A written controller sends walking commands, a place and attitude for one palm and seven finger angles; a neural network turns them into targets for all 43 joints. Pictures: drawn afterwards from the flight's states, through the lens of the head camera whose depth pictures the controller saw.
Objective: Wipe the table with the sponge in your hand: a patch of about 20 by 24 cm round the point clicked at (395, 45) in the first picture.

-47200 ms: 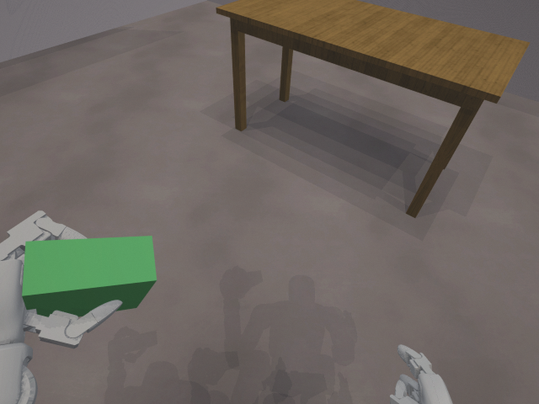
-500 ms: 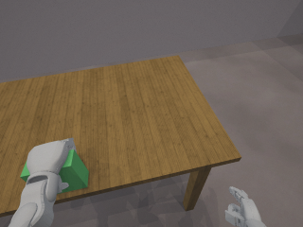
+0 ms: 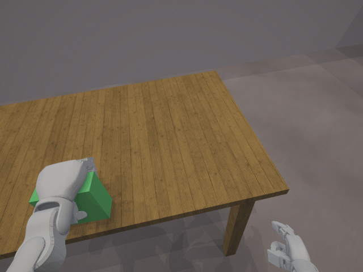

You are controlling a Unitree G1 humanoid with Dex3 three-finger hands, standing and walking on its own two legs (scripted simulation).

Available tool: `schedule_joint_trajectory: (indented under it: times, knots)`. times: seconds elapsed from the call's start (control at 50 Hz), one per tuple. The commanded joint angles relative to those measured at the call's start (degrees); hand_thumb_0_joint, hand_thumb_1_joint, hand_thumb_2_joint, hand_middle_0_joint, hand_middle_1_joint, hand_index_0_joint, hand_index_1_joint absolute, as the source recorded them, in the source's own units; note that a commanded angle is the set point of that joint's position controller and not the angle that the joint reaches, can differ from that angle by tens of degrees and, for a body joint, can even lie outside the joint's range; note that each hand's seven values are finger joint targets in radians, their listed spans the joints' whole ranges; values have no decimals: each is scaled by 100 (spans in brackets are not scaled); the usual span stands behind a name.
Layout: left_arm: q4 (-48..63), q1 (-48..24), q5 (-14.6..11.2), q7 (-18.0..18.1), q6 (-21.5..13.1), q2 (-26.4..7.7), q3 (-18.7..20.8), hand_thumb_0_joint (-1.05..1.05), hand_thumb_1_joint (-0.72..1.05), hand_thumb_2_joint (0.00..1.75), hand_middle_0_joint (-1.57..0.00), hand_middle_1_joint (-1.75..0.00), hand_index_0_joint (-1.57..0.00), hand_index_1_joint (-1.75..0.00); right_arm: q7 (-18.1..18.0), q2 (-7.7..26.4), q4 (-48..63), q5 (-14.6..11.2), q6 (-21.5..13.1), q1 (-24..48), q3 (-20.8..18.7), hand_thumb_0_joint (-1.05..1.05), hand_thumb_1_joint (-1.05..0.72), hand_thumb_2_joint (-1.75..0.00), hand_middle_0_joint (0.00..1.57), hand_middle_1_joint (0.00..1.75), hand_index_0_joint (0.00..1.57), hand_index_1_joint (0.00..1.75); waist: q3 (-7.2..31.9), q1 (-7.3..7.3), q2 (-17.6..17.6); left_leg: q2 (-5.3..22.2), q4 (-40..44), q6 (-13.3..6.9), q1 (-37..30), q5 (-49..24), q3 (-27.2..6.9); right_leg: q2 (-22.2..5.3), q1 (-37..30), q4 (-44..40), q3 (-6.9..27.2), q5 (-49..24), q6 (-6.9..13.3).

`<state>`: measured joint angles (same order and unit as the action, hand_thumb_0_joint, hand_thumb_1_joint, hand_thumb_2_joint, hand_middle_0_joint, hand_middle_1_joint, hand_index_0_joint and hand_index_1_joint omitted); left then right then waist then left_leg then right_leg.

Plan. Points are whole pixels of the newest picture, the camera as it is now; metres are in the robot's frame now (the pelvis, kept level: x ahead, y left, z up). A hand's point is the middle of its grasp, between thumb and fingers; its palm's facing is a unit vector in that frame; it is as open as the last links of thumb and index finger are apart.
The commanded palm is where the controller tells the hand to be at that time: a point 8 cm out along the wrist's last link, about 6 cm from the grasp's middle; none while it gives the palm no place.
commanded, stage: lift the sponge slowly off the table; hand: left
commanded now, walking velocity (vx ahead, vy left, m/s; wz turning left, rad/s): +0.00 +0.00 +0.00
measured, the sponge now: (79, 204) +0.23 +0.28 +0.02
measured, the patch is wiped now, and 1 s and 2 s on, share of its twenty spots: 1.00 1.00 1.00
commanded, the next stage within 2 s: bring the sponge back beside the body in 0.86 s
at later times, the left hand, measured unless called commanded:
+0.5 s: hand (67, 183) +0.24 +0.28 +0.10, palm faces +0.01 -0.06 -1.00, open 9.6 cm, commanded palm +0.22 +0.29 +0.17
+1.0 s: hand (66, 175) +0.25 +0.28 +0.12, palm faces +0.03 -0.07 -1.00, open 9.6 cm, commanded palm +0.21 +0.28 +0.18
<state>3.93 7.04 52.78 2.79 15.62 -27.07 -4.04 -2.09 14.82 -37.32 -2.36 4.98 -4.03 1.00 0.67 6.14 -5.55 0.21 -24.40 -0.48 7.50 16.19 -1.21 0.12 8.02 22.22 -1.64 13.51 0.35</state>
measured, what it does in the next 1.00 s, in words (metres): stands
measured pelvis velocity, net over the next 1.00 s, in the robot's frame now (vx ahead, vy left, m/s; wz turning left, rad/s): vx -0.01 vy -0.01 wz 0.00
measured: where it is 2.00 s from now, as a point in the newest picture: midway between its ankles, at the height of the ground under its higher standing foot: outside the picture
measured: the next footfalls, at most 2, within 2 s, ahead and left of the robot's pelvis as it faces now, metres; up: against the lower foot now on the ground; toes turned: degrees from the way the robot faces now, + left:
none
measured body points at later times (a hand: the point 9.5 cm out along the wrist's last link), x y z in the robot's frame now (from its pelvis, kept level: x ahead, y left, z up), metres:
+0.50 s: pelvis -0.01 -0.01 +0.00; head -0.01 -0.05 +0.45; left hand +0.24 +0.28 +0.15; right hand +0.23 -0.22 -0.09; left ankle -0.03 +0.12 -0.74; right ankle -0.02 -0.12 -0.74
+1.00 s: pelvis -0.01 -0.01 +0.00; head -0.01 -0.05 +0.45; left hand +0.24 +0.28 +0.17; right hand +0.23 -0.21 -0.09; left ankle -0.03 +0.12 -0.74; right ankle -0.02 -0.12 -0.74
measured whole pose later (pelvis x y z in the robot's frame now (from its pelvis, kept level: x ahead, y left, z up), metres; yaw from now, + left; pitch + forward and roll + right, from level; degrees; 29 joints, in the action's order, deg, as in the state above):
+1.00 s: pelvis -0.01 -0.01 +0.00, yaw +0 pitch -2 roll +0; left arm 7.9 2.2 49.7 -3.2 18.2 -31.4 -1.5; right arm -2.1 15.7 -36.7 -3.2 5.5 -2.4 2.5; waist -0.5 6.5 -6.3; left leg 0.5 -21.5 0.2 5.4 14.1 -1.5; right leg 0.4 6.3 20.4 -1.9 12.1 1.0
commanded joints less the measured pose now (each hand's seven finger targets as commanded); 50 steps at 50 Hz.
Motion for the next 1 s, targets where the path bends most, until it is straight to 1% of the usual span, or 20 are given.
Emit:
schedule_joint_trajectory:
  times: [0.0,0.04,0.08,0.12,0.18,0.22,0.26,0.38,0.46,0.48,0.56,0.58,0.6,0.68,0.8,0.88,0.9,0.92,0.96,0.98]
  knots:
    - [1193,-1483,166,335,91,-1576,1131,0,10,130,-120,-160,-120,-160,-66,652,953,-16,-279,1051,-159,0,-90,-90,20,30,20,30,1084,77,163,-141,306,-209,-66,-2065,-78,178,-706,-109,62,-1610,387]
    - [993,-1615,149,305,169,-1532,1062,0,10,130,-120,-160,-120,-160,-76,666,890,-42,-245,1110,-162,0,-90,-90,20,30,20,30,884,49,163,-150,348,-202,-60,-1968,-77,175,-622,-206,95,-1515,381]
    - [1151,-1700,76,280,186,-1765,1258,0,10,130,-120,-160,-120,-160,-89,685,913,-66,-274,1239,-156,0,-90,-90,20,30,20,30,1025,61,20,-166,359,-205,-179,-1954,-106,197,-703,-229,248,-1483,403]
    - [1032,-1751,42,198,203,-1570,1024,0,10,130,-120,-160,-120,-160,-107,660,897,-76,-307,1164,-157,0,-90,-90,20,30,20,30,1025,5,56,-174,335,-225,-188,-1944,-62,156,-683,-225,150,-1538,368]
    - [1344,-1527,-58,41,153,-1624,1090,0,10,130,-120,-160,-120,-160,-101,685,970,-69,-335,1273,-154,0,-90,-90,20,30,20,30,1226,34,-21,-190,325,-231,-304,-2024,-110,172,-828,-221,266,-1675,378]
    - [1250,-1501,-86,-50,122,-1483,921,0,10,130,-120,-160,-120,-160,-98,665,933,-60,-348,1148,-156,0,-90,-90,20,30,20,30,1058,-29,144,-179,293,-252,-257,-2018,-73,141,-721,-238,168,-1724,343]
    - [1201,-1545,-77,-121,104,-1682,1068,0,10,130,-120,-160,-120,-160,-101,720,908,-44,-300,1120,-159,0,-90,-90,20,30,20,30,960,-28,306,-173,305,-253,-185,-1976,-80,131,-706,-252,185,-1746,328]
    - [1435,-1795,-64,-65,-3,-2058,1455,0,10,130,-120,-160,-120,-160,-129,707,973,-63,-330,1255,-112,0,-90,-90,20,30,20,30,1049,52,76,-192,367,-223,-261,-1928,-133,168,-770,-304,338,-1565,378]
    - [1215,-1957,-79,-58,42,-1904,1268,0,10,130,-120,-160,-120,-160,-137,694,919,-76,-300,1157,-125,0,-90,-90,20,30,20,30,924,14,7,-181,395,-211,-213,-1918,-93,128,-718,-331,196,-1522,351]
    - [1324,-2103,-119,-64,42,-2026,1410,0,10,130,-120,-160,-120,-160,-141,701,942,-98,-346,1299,-104,0,-90,-90,20,30,20,30,990,13,-1,-187,421,-205,-268,-1885,-138,177,-742,-359,321,-1436,387]
    - [1283,-2059,-143,-175,124,-1884,1177,0,10,130,-120,-160,-120,-160,-139,706,947,-89,-325,1198,-118,0,-90,-90,20,30,20,30,1126,-5,5,-192,394,-219,-273,-1991,-104,107,-840,-311,205,-1663,339]
    - [1378,-1999,-172,-195,129,-2026,1375,0,10,130,-120,-160,-120,-160,-123,711,978,-107,-361,1349,-98,0,-90,-90,20,30,20,30,1150,32,3,-182,425,-208,-289,-1987,-159,156,-870,-316,317,-1583,388]
    - [1377,-1962,-178,-247,149,-1796,1135,0,10,130,-120,-160,-120,-160,-131,686,1017,-89,-363,1272,-80,0,-90,-90,20,30,20,30,1159,35,34,-189,386,-234,-258,-1984,-98,101,-874,-283,159,-1589,348]
    - [1446,-2063,-207,-371,193,-2076,1355,0,10,130,-120,-160,-120,-160,-113,735,1018,-104,-324,1412,-61,0,-90,-90,20,30,20,30,1051,24,138,-162,456,-211,-218,-1948,-171,136,-839,-312,297,-1571,368]
    - [1422,-2074,-151,-377,190,-1852,1176,0,10,130,-120,-160,-120,-160,-100,682,1025,-84,-335,1239,-39,0,-90,-90,20,30,20,30,1136,57,177,-143,446,-215,-232,-2087,-132,117,-869,-273,114,-1610,365]
    - [1643,-1923,-141,-340,223,-1974,1338,0,10,130,-120,-160,-120,-160,-48,704,1073,-90,-310,1399,-52,0,-90,-90,20,30,20,30,1222,118,73,-145,469,-189,-272,-2181,-187,148,-944,-251,302,-1758,407]
    - [1629,-1925,-142,-326,238,-1847,1217,0,10,130,-120,-160,-120,-160,-50,678,1083,-70,-315,1255,-55,0,-90,-90,20,30,20,30,1297,116,142,-150,411,-213,-250,-2226,-122,106,-984,-200,163,-1829,377]
    - [1477,-1833,-132,-308,252,-2032,1389,0,10,130,-120,-160,-120,-160,-46,700,1014,-74,-289,1219,-75,0,-90,-90,20,30,20,30,1171,96,262,-138,418,-201,-227,-2228,-140,106,-929,-225,219,-1881,371]
    - [1527,-1870,-129,-312,297,-2017,1340,0,10,130,-120,-160,-120,-160,-44,720,1016,-79,-216,1241,-74,0,-90,-90,20,30,20,30,1123,80,235,-151,439,-197,-188,-2130,-125,102,-912,-243,233,-1790,357]
    - [1774,-1859,-153,-303,301,-2043,1413,0,10,130,-120,-160,-120,-160,-30,706,1093,-88,-266,1460,-45,0,-90,-90,20,30,20,30,1152,125,-13,-147,458,-188,-245,-2127,-174,144,-906,-247,347,-1724,409]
